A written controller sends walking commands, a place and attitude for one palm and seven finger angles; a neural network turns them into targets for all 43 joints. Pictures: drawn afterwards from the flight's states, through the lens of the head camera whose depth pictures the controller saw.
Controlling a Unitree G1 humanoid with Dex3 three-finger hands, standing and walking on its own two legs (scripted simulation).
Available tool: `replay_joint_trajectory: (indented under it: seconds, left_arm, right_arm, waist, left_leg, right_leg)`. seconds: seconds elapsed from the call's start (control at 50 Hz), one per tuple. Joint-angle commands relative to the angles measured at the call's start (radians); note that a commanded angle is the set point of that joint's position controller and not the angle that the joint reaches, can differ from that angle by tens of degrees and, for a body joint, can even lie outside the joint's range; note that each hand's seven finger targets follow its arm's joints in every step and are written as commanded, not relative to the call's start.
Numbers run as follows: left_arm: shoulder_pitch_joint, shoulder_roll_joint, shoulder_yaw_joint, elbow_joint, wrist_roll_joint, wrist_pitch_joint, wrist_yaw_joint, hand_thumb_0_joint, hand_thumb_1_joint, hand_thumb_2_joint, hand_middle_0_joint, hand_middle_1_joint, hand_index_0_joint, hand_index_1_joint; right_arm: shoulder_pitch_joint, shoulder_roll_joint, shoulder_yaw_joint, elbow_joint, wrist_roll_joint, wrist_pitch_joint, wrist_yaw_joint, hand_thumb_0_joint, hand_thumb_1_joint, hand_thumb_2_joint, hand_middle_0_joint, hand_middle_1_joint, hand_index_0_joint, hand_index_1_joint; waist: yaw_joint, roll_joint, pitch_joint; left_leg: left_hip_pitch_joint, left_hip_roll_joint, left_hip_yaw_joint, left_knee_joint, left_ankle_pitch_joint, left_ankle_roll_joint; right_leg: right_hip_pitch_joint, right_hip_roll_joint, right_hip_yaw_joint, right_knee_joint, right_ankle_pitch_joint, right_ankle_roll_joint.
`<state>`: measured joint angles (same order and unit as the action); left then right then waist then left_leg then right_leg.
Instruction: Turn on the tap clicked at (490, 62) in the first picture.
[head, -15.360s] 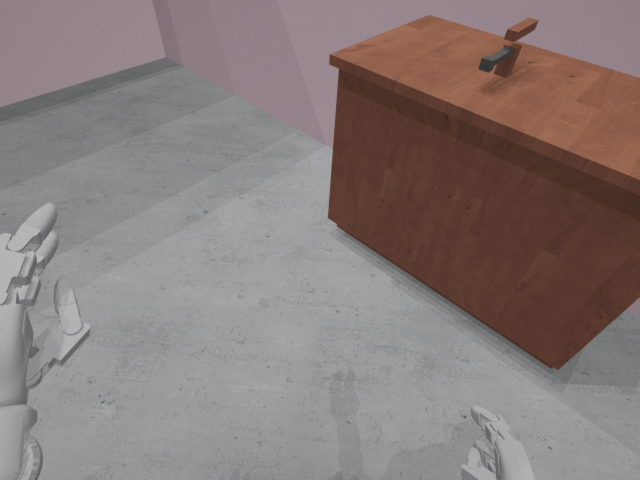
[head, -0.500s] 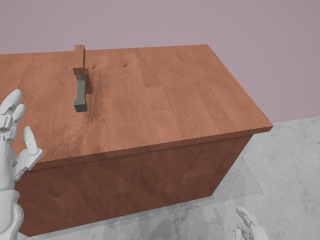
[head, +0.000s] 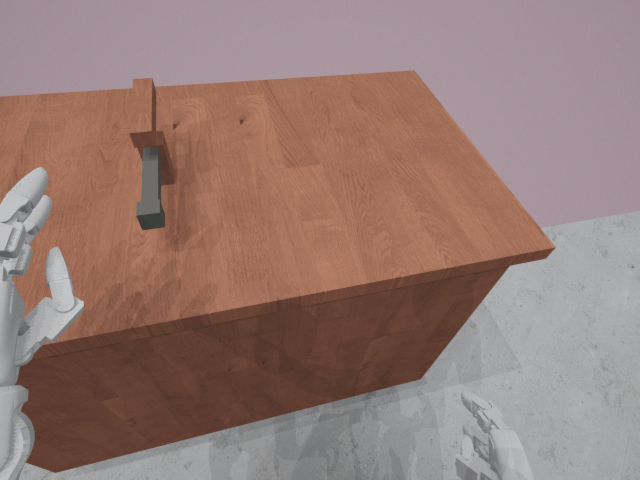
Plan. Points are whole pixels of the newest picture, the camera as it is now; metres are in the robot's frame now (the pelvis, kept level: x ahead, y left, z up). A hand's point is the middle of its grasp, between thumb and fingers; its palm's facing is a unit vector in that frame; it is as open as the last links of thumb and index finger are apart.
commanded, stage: look again from close up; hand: left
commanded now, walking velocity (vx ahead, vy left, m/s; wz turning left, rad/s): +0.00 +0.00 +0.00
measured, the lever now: (151, 214) +0.39 +0.26 +0.09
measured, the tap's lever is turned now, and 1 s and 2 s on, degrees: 0 0 0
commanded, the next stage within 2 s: turn the palm inward beside the body in 0.34 s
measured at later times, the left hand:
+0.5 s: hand (62, 277) +0.23 +0.25 +0.19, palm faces +0.42 -0.78 -0.46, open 7.4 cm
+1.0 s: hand (91, 337) +0.19 +0.22 +0.16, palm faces +0.56 -0.77 -0.31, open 7.4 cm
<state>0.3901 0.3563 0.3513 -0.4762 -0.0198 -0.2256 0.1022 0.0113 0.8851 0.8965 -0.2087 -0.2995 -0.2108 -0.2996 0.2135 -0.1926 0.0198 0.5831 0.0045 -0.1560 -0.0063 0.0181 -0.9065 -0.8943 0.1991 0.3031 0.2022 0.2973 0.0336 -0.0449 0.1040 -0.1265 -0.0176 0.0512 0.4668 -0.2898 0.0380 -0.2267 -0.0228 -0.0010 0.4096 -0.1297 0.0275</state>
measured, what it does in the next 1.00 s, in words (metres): shifts its weight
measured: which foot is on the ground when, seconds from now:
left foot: down 0.00-1.00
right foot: down 0.00-1.00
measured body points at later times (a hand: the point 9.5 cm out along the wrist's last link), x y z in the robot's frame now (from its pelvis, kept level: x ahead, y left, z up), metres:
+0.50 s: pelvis +0.00 -0.01 +0.00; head +0.02 +0.00 +0.45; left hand +0.20 +0.29 +0.21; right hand +0.18 -0.22 -0.08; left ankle -0.02 +0.09 -0.74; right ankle +0.06 -0.14 -0.74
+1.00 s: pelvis -0.02 -0.07 -0.02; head -0.02 -0.10 +0.43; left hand +0.16 +0.26 +0.18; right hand +0.21 -0.28 -0.10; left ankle -0.02 +0.09 -0.74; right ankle +0.06 -0.14 -0.74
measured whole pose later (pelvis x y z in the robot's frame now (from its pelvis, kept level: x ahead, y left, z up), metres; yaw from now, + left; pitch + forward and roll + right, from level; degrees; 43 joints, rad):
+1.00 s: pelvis -0.02 -0.07 -0.02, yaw +5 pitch -2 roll +0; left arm 0.21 0.37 0.35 -0.26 -0.12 -0.04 0.10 0.01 0.89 0.90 -0.20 -0.30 -0.21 -0.30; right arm 0.14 -0.26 0.02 0.71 0.01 -0.17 -0.07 0.02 -0.91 -0.89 0.20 0.30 0.20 0.30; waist 0.08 0.06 0.00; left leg -0.28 0.03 -0.07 0.66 -0.35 -0.02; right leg -0.36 0.02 -0.11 0.64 -0.25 -0.05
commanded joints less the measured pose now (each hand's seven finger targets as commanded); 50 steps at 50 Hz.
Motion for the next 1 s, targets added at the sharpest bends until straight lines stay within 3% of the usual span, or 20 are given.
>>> replay_joint_trajectory:
  seconds: [0.0, 0.1, 0.32, 0.4, 0.42, 0.44, 0.46, 0.48, 0.5, 0.52, 0.54, 0.6, 0.62, 0.68, 0.72, 0.74, 0.8, 0.88, 0.92, 0.98]
  left_arm:
    - [-0.068, 0.148, 0.102, -0.195, -0.012, -0.057, 0.017, 0.0, 0.9, 0.9, -0.2, -0.3, -0.2, -0.3]
    - [-0.057, 0.146, 0.101, -0.177, -0.015, -0.048, 0.018, 0.0, 0.9, 0.9, -0.2, -0.3, -0.2, -0.3]
    - [-0.087, 0.166, 0.107, -0.224, -0.011, -0.044, 0.025, 0.0, 0.9, 0.9, -0.2, -0.3, -0.2, -0.3]
    - [-0.067, 0.152, 0.101, -0.194, -0.013, -0.041, 0.027, 0.0, 0.9, 0.9, -0.2, -0.3, -0.2, -0.3]
    - [-0.975, 0.946, 0.33, -0.588, 0.002, -0.2, 0.047, 0.0, 0.9, 0.9, -0.2, -0.3, -0.2, -0.3]
    - [-0.604, 0.419, 0.296, 0.103, 0.096, 0.023, -0.018, 0.0, 0.9, 0.9, -0.2, -0.3, -0.2, -0.3]
    - [-0.45, 0.252, 0.125, 0.14, -0.013, 0.076, -0.047, 0.0, 0.9, 0.9, -0.2, -0.3, -0.2, -0.3]
    - [-0.414, 0.214, 0.143, -0.034, -0.058, 0.089, -0.061, 0.0, 0.9, 0.9, -0.2, -0.3, -0.2, -0.3]
    - [-0.292, 0.137, 0.112, 0.012, -0.125, 0.14, -0.104, 0.0, 0.9, 0.9, -0.2, -0.3, -0.2, -0.3]
    - [-0.16, 0.036, 0.057, 0.077, -0.185, 0.196, -0.14, 0.0, 0.9, 0.9, -0.2, -0.3, -0.2, -0.3]
    - [-0.136, 0.047, 0.033, 0.011, -0.199, 0.228, -0.162, 0.0, 0.9, 0.9, -0.2, -0.3, -0.2, -0.3]
    - [-0.111, 0.109, 0.025, 0.025, -0.129, 0.279, -0.151, 0.0, 0.9, 0.9, -0.2, -0.3, -0.2, -0.3]
    - [-0.105, 0.187, 0.095, 0.0, -0.102, 0.266, -0.117, 0.0, 0.9, 0.9, -0.2, -0.3, -0.2, -0.3]
    - [-0.181, 0.207, 0.144, -0.117, -0.083, 0.154, -0.027, 0.0, 0.9, 0.9, -0.2, -0.3, -0.2, -0.3]
    - [-0.312, 0.298, 0.218, -0.235, -0.084, 0.048, 0.038, 0.0, 0.9, 0.9, -0.2, -0.3, -0.2, -0.3]
    - [-0.305, 0.239, 0.168, -0.22, -0.083, 0.013, 0.061, 0.0, 0.9, 0.9, -0.2, -0.3, -0.2, -0.3]
    - [-0.294, 0.215, 0.129, -0.138, -0.069, -0.046, 0.091, 0.0, 0.9, 0.9, -0.2, -0.3, -0.2, -0.3]
    - [-0.331, 0.221, 0.064, 0.019, -0.08, 0.07, 0.035, 0.0, 0.9, 0.9, -0.2, -0.3, -0.2, -0.3]
    - [-0.341, 0.218, 0.05, 0.084, -0.109, 0.164, -0.012, 0.0, 0.9, 0.9, -0.2, -0.3, -0.2, -0.3]
    - [-0.354, 0.23, 0.068, 0.05, -0.137, 0.247, -0.036, 0.0, 0.9, 0.9, -0.2, -0.3, -0.2, -0.3]
  right_arm:
    - [-0.083, -0.127, -0.059, -0.162, 0.009, -0.041, -0.013, 0.0, -0.9, -0.9, 0.2, 0.3, 0.2, 0.3]
    - [-0.087, -0.128, -0.058, -0.166, 0.009, -0.028, -0.015, 0.0, -0.9, -0.9, 0.2, 0.3, 0.2, 0.3]
    - [-0.104, -0.127, -0.054, -0.17, 0.01, -0.027, -0.02, 0.0, -0.9, -0.9, 0.2, 0.3, 0.2, 0.3]
    - [-0.092, -0.126, -0.059, -0.168, 0.007, -0.023, -0.02, 0.0, -0.9, -0.9, 0.2, 0.3, 0.2, 0.3]
    - [0.109, -0.172, 0.147, -0.293, 0.057, -0.004, -0.083, 0.0, -0.9, -0.9, 0.2, 0.3, 0.2, 0.3]
    - [-0.027, -0.103, -0.055, -0.11, -0.078, -0.035, -0.055, 0.0, -0.9, -0.9, 0.2, 0.3, 0.2, 0.3]
    - [-0.04, -0.162, -0.051, -0.116, -0.049, -0.056, 0.004, 0.0, -0.9, -0.9, 0.2, 0.3, 0.2, 0.3]
    - [-0.032, -0.194, -0.068, -0.094, -0.043, -0.055, 0.01, 0.0, -0.9, -0.9, 0.2, 0.3, 0.2, 0.3]
    - [-0.042, -0.184, -0.071, -0.088, -0.026, -0.065, -0.006, 0.0, -0.9, -0.9, 0.2, 0.3, 0.2, 0.3]
    - [-0.083, -0.17, -0.056, -0.088, 0.005, -0.07, 0.0, 0.0, -0.9, -0.9, 0.2, 0.3, 0.2, 0.3]
    - [-0.094, -0.195, -0.053, -0.083, 0.005, -0.072, 0.005, 0.0, -0.9, -0.9, 0.2, 0.3, 0.2, 0.3]
    - [-0.172, -0.203, -0.038, -0.119, 0.023, -0.053, 0.004, 0.0, -0.9, -0.9, 0.2, 0.3, 0.2, 0.3]
    - [-0.2, -0.201, -0.034, -0.132, 0.035, -0.046, 0.003, 0.0, -0.9, -0.9, 0.2, 0.3, 0.2, 0.3]
    - [-0.2, -0.168, -0.043, -0.147, -0.002, -0.054, -0.012, 0.0, -0.9, -0.9, 0.2, 0.3, 0.2, 0.3]
    - [-0.198, -0.143, -0.04, -0.131, -0.002, -0.068, -0.021, 0.0, -0.9, -0.9, 0.2, 0.3, 0.2, 0.3]
    - [-0.183, -0.123, -0.039, -0.128, -0.008, -0.08, -0.023, 0.0, -0.9, -0.9, 0.2, 0.3, 0.2, 0.3]
    - [-0.147, -0.129, -0.039, -0.075, -0.007, -0.1, -0.029, 0.0, -0.9, -0.9, 0.2, 0.3, 0.2, 0.3]
    - [-0.198, -0.15, -0.037, -0.043, 0.001, -0.084, -0.059, 0.0, -0.9, -0.9, 0.2, 0.3, 0.2, 0.3]
    - [-0.234, -0.157, -0.038, -0.039, 0.016, -0.064, -0.075, 0.0, -0.9, -0.9, 0.2, 0.3, 0.2, 0.3]
    - [-0.264, -0.155, -0.043, -0.045, 0.029, -0.048, -0.096, 0.0, -0.9, -0.9, 0.2, 0.3, 0.2, 0.3]
  waist:
    - [-0.003, 0.101, -0.174]
    - [-0.004, 0.069, -0.163]
    - [-0.001, 0.122, -0.148]
    - [-0.002, 0.067, -0.165]
    - [-0.081, 0.379, -0.156]
    - [0.068, 0.302, -0.388]
    - [-0.009, 0.223, -0.241]
    - [0.009, 0.247, -0.398]
    - [0.049, 0.233, -0.415]
    - [0.054, 0.229, -0.374]
    - [0.075, 0.158, -0.341]
    - [0.04, -0.043, -0.14]
    - [0.041, -0.032, -0.11]
    - [0.041, -0.04, -0.186]
    - [0.051, 0.081, -0.237]
    - [0.053, 0.132, -0.257]
    - [0.02, 0.156, -0.224]
    - [-0.003, 0.097, -0.145]
    - [0.0, 0.065, -0.128]
    - [0.027, 0.006, -0.169]
  left_leg:
    - [-0.115, 0.084, -0.053, -0.121, 0.223, -0.053]
    - [-0.129, 0.083, -0.053, -0.125, 0.171, -0.044]
    - [-0.143, 0.078, -0.061, -0.155, 0.104, -0.038]
    - [-0.128, 0.075, -0.056, -0.13, 0.103, -0.032]
    - [-0.274, 0.062, -0.087, -0.064, 0.199, -0.012]
    - [-0.019, 0.047, -0.063, -0.085, 0.521, -0.083]
    - [-0.051, 0.039, -0.082, -0.058, 0.721, -0.155]
    - [0.102, 0.068, -0.069, -0.013, 0.821, -0.158]
    - [0.142, 0.064, -0.071, -0.011, 0.827, -0.144]
    - [0.143, 0.069, -0.063, -0.024, 0.783, -0.147]
    - [0.076, 0.064, -0.056, -0.026, 0.652, -0.12]
    - [-0.141, 0.04, -0.063, -0.062, 0.241, -0.04]
    - [-0.167, 0.034, -0.055, -0.07, 0.148, -0.033]
    - [-0.206, 0.013, -0.059, -0.038, 0.023, -0.02]
    - [-0.198, 0.007, -0.045, -0.019, -0.05, -0.024]
    - [-0.203, 0.003, -0.037, -0.01, -0.065, -0.029]
    - [-0.237, -0.006, -0.034, 0.047, -0.116, -0.021]
    - [-0.3, -0.006, -0.034, 0.117, -0.163, -0.019]
    - [-0.311, 0.007, -0.042, 0.155, -0.131, -0.03]
    - [-0.334, 0.02, -0.074, 0.159, -0.127, -0.048]
  right_leg:
    - [0.199, -0.01, 0.009, 0.018, 0.195, -0.034]
    - [0.2, -0.015, 0.016, -0.002, 0.169, -0.034]
    - [0.194, -0.004, 0.015, -0.003, 0.1, -0.032]
    - [0.197, -0.016, 0.035, -0.028, 0.112, -0.035]
    - [0.123, 0.038, 0.001, 0.089, -0.154, 0.018]
    - [0.21, 0.032, -0.025, 0.067, 0.014, -0.092]
    - [0.078, 0.058, -0.097, 0.049, 0.121, -0.084]
    - [0.058, 0.066, -0.084, 0.096, 0.174, -0.07]
    - [0.061, 0.05, -0.073, 0.081, 0.137, -0.064]
    - [0.052, 0.055, -0.081, 0.075, 0.11, -0.061]
    - [0.071, 0.038, -0.097, 0.062, 0.149, -0.057]
    - [0.028, 0.032, -0.112, 0.063, 0.032, -0.047]
    - [0.018, 0.039, -0.102, 0.062, -0.036, -0.046]
    - [-0.02, 0.027, -0.071, 0.082, -0.176, -0.038]
    - [-0.031, 0.029, -0.036, 0.084, -0.255, -0.037]
    - [-0.028, 0.021, -0.031, 0.088, -0.275, -0.042]
    - [-0.068, 0.004, 0.005, 0.067, -0.328, -0.038]
    - [-0.047, -0.065, 0.124, -0.032, -0.503, -0.023]
    - [-0.024, -0.106, 0.202, -0.076, -0.557, -0.015]
    - [0.03, -0.144, 0.243, -0.078, -0.552, 0.007]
